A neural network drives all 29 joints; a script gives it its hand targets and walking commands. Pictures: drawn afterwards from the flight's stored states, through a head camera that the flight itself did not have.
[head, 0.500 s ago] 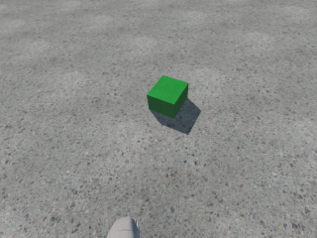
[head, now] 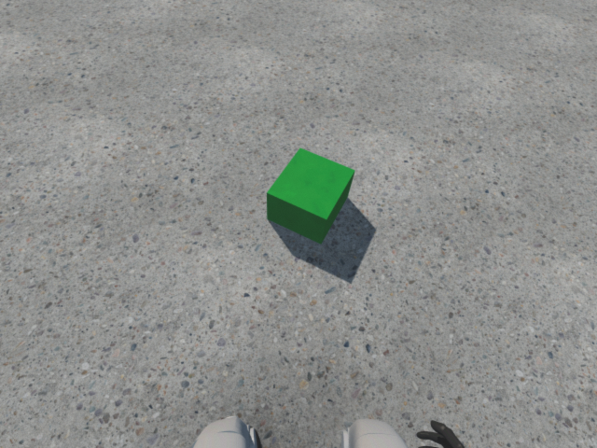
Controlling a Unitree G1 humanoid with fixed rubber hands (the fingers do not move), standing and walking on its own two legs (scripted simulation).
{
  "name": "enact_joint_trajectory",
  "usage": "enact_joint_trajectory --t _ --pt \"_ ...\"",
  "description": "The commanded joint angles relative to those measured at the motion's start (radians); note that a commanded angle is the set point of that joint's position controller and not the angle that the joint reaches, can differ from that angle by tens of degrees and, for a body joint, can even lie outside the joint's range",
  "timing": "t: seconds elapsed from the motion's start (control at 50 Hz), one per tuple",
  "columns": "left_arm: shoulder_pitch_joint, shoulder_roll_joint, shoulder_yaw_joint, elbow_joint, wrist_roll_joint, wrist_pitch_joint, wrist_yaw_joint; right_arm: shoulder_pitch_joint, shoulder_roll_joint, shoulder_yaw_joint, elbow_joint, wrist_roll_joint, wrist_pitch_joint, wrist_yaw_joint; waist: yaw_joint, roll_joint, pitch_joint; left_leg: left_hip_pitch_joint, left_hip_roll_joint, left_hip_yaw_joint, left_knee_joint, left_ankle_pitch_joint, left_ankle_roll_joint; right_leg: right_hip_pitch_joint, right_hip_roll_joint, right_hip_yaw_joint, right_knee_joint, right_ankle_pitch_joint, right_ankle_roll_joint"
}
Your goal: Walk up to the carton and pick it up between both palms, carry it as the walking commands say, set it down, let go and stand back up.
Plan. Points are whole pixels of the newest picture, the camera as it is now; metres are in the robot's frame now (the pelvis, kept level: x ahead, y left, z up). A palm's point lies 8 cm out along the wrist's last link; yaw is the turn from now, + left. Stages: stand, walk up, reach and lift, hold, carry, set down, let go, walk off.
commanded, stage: walk up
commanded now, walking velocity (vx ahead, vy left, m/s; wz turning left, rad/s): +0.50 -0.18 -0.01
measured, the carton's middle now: (310, 195) +1.02 -0.07 -0.68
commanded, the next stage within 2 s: none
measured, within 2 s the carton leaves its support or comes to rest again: neither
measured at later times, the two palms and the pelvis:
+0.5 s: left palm (238, 271) +0.39 +0.12 -0.13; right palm (500, 447) +0.12 -0.29 -0.14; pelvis +0.25 -0.09 -0.01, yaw +1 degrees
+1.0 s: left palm (237, 300) +0.32 +0.11 -0.10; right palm (422, 180) +0.64 -0.27 -0.14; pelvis +0.49 -0.07 +0.00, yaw +0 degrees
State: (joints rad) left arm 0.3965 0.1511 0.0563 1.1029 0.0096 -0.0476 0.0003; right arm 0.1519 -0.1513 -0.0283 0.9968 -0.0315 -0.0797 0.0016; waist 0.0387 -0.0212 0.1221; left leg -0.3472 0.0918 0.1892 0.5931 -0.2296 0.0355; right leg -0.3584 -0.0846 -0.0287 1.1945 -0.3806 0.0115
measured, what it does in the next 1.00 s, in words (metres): walks ahead: right foot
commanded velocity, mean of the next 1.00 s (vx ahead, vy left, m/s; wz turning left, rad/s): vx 0.48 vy -0.02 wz -0.01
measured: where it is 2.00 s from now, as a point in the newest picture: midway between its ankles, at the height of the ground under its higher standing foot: (311, 279)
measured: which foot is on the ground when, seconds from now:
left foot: down 0.00-0.46, up 0.48-1.00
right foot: up 0.00-0.42, down 0.44-1.00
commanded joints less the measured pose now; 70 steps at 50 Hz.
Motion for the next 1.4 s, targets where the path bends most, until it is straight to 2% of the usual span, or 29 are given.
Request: enact_joint_trajectory --t 0.0,0.18,0.32,0.34,0.38,0.4,0.42,0.44,0.46,0.48,0.52,0.54,0.56,0.62,0.7,0.78,0.84,0.88,0.92,0.96,0.98,1.0,1.02,1.04,1.08,1.14,1.2,1.28,1.38 --pt "0.031 0.024 0.012 -0.074 0.02 0.035 -0.023 0.144 -0.131 -0.031 0.008 0.015 -0.01 -0.011 -0.023 0.171 -0.035 0.081 0.258 -0.257 -0.445 -0.019 0.041 -0.196 -0.087 0.024 -0.067 0.181 0.012" --pt "-0.272 0.061 0.006 -0.177 0.013 0.044 -0.062 0.347 -0.15 -0.028 0.067 0.016 -0.021 -0.017 -0.09 0.136 0.046 0.226 0.229 -0.153 -0.484 0.053 0.018 -0.29 -0.055 -0.035 -0.461 0.397 0.05" --pt "-0.37 0.085 0.003 -0.209 0.009 0.018 -0.069 0.426 -0.187 -0.038 0.086 -0.007 -0.008 -0.026 -0.126 0.191 0.023 0.309 0.262 -0.135 -0.4 0.239 0.048 -0.197 -0.028 -0.085 -0.634 0.238 0.046" --pt "-0.372 0.091 0.005 -0.21 0.011 0.016 -0.068 0.414 -0.205 -0.041 0.084 -0.007 -0.007 -0.03 -0.122 0.195 0.018 0.312 0.275 -0.133 -0.377 0.305 0.048 -0.173 -0.023 -0.083 -0.659 0.201 0.04" --pt "-0.212 0.126 0.01 -0.162 0.015 0.002 -0.052 0.377 -0.217 -0.039 0.09 -0.002 -0.004 -0.026 -0.023 0.157 -0.112 0.271 0.219 -0.049 -0.156 0.468 0.021 0.081 0.002 -0.118 -0.763 0.182 0.008" --pt "-0.026 0.189 0.03 -0.088 0.017 -0.017 -0.035 0.365 -0.18 -0.027 0.081 -0.006 -0.005 -0.017 0.055 0.038 -0.248 0.111 0.138 -0.033 0.096 0.359 -0.022 0.377 -0.026 -0.066 -0.783 0.199 -0.032" --pt "0.165 0.336 0.063 -0.047 0.04 -0.04 -0.013 0.374 -0.073 -0.006 0.044 -0.004 -0.013 -0.012 0.109 -0.33 -0.388 -0.174 -0.006 -0.045 0.45 -0.241 -0.07 0.641 -0.315 0.336 -0.834 0.32 -0.086" --pt "0.219 0.368 0.063 -0.05 0.023 -0.043 -0.009 0.377 -0.052 -0.006 0.028 0.017 -0.009 -0.015 0.105 -0.286 -0.41 -0.294 -0.007 -0.144 0.609 -0.352 -0.054 0.733 -0.438 0.526 -0.879 0.49 -0.138" --pt "0.148 0.318 0.051 -0.042 0.016 -0.046 -0.001 0.305 -0.092 -0.015 0.031 0.029 -0.008 -0.013 0.081 -0.174 -0.375 -0.301 0.037 -0.209 0.689 -0.286 -0.058 0.689 -0.351 0.441 -0.831 0.627 -0.159" --pt "0.084 0.245 0.034 -0.044 0.026 -0.05 0.001 0.265 -0.111 -0.019 0.048 0.019 -0.01 -0.009 0.051 -0.066 -0.297 -0.33 0.044 -0.234 0.657 -0.208 -0.049 0.614 -0.271 0.33 -0.801 0.68 -0.122" --pt "0.045 0.157 0.006 -0.057 0.01 -0.053 0.007 0.197 -0.078 -0.021 0.055 0.01 0.0 -0.002 0.01 -0.037 -0.194 -0.307 0.055 -0.216 0.603 -0.111 -0.03 0.452 -0.219 0.196 -0.811 0.772 -0.068" --pt "0.042 0.149 -0.001 -0.068 0.002 -0.06 0.003 0.21 -0.054 -0.026 0.055 0.008 0.018 0.001 -0.004 -0.005 -0.167 -0.276 0.045 -0.194 0.592 -0.07 -0.034 0.389 -0.249 0.191 -0.855 0.771 -0.057" --pt "0.058 0.16 -0.002 -0.067 -0.001 -0.062 0.005 0.234 -0.057 -0.038 0.056 0.008 0.037 0.006 -0.016 0.009 -0.148 -0.253 0.031 -0.183 0.588 -0.023 -0.039 0.361 -0.25 0.204 -0.878 0.826 0.008" --pt "0.058 0.125 -0.01 -0.065 -0.008 -0.072 0.012 0.174 -0.036 -0.041 0.043 0.005 0.065 0.022 -0.028 -0.072 -0.102 -0.259 0.039 -0.151 0.542 0.081 -0.049 0.317 -0.227 0.11 -0.924 0.835 -0.004" --pt "0.087 0.103 -0.01 -0.056 0.005 -0.063 0.007 0.111 -0.075 -0.041 0.011 -0.002 0.093 0.047 -0.031 -0.19 -0.029 -0.298 0.037 -0.123 0.507 0.187 -0.06 0.271 -0.18 0.022 -0.981 0.642 0.016" --pt "0.185 0.121 -0.007 -0.029 0.008 -0.06 0.015 -0.081 -0.074 -0.024 -0.079 0.003 0.083 0.06 0.025 -0.134 0.057 -0.334 0.029 -0.095 0.299 0.214 -0.083 0.309 -0.183 0.026 -1.025 0.618 -0.024" --pt "0.21 0.15 0.006 -0.013 0.007 -0.056 0.021 -0.194 -0.085 -0.017 -0.109 0.014 0.066 0.062 0.063 -0.133 0.104 -0.355 -0.001 -0.037 0.136 0.208 -0.096 0.381 -0.195 -0.011 -1.019 0.724 -0.047" --pt "0.223 0.148 0.015 -0.003 0.003 -0.047 0.027 -0.186 -0.073 -0.016 -0.103 0.009 0.054 0.054 0.059 -0.128 0.085 -0.309 -0.006 -0.03 0.059 0.185 -0.089 0.423 -0.216 -0.023 -0.964 0.823 -0.076" --pt "0.208 0.161 0.015 0.001 0.004 -0.044 0.03 -0.141 -0.076 -0.018 -0.105 0.003 0.046 0.044 0.035 -0.126 0.049 -0.156 -0.036 0.005 -0.024 0.126 -0.073 0.378 -0.209 -0.068 -0.901 0.94 -0.074" --pt "0.199 0.158 0.012 0.016 -0.008 -0.04 0.034 -0.047 -0.085 -0.024 -0.089 -0.003 0.035 0.026 -0.013 -0.193 -0.064 0.024 -0.099 0.04 -0.08 0.073 -0.033 0.378 -0.162 -0.129 -0.726 1.02 -0.064" --pt "0.205 0.128 0.009 0.038 -0.013 -0.031 0.036 0.116 -0.121 -0.033 -0.045 -0.012 0.017 0.02 -0.091 -0.173 -0.178 0.285 -0.082 0.012 -0.128 0.127 -0.003 0.259 -0.1 -0.165 -0.547 0.834 -0.044" --pt "0.196 0.102 0.002 0.003 -0.02 -0.039 0.032 0.299 -0.233 -0.067 0.006 -0.026 0.009 0.008 -0.168 0.007 -0.302 0.601 0.122 -0.172 -0.071 0.444 0.069 -0.017 -0.038 -0.155 -0.311 0.476 -0.005" --pt "0.209 0.088 -0.006 -0.046 -0.037 -0.039 0.032 0.424 -0.327 -0.091 0.019 -0.035 0.003 -0.005 -0.181 0.222 -0.413 0.737 0.414 -0.513 -0.158 0.776 0.191 -0.181 0.06 -0.098 0.004 -0.199 0.011" --pt "0.226 0.089 0.008 -0.032 -0.032 -0.033 0.035 0.386 -0.327 -0.094 0.021 -0.018 0.0 -0.012 -0.13 0.158 -0.463 0.666 0.472 -0.542 -0.16 0.938 0.211 -0.129 0.022 0.037 0.134 -0.213 0.001" --pt "0.167 0.069 0.008 -0.006 -0.011 -0.02 0.031 0.199 -0.212 -0.064 0.0 0.007 -0.002 -0.016 -0.083 0.059 -0.317 0.455 0.371 -0.362 -0.19 0.754 0.176 -0.133 -0.033 0.051 0.1 -0.095 -0.005" --pt "0.124 0.061 0.02 -0.01 0.018 0.031 0.017 0.134 -0.14 -0.039 -0.002 0.028 0.0 -0.025 -0.022 0.043 -0.153 0.195 0.293 -0.337 -0.303 0.528 0.071 -0.083 -0.045 0.054 -0.007 -0.026 0.016" --pt "0.106 0.02 0.021 -0.026 0.022 0.06 0.005 0.144 -0.144 -0.041 0.015 0.016 0.006 -0.029 -0.02 0.129 -0.127 0.104 0.296 -0.262 -0.358 0.39 0.083 -0.082 -0.05 0.011 -0.092 0.026 0.031" --pt "0.016 0.023 0.023 -0.051 0.031 0.089 -0.015 0.175 -0.122 -0.046 0.04 0.017 0.01 -0.026 -0.027 0.229 -0.065 0.048 0.244 -0.218 -0.455 -0.024 0.055 -0.132 -0.04 -0.001 -0.161 0.183 0.039" --pt "-0.109 0.051 0.016 -0.085 0.026 0.092 -0.018 0.209 -0.122 -0.039 0.064 0.008 0.014 -0.022 -0.043 0.224 -0.027 0.062 0.2 -0.179 -0.459 -0.099 0.027 -0.15 -0.011 -0.021 -0.304 0.229 0.058"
